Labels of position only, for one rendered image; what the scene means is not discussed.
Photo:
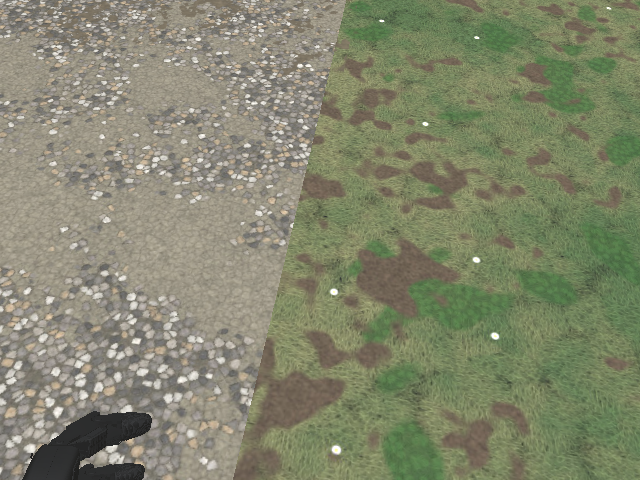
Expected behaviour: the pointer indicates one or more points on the robot left hand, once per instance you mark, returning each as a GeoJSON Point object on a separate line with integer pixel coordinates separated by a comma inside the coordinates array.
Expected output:
{"type": "Point", "coordinates": [60, 459]}

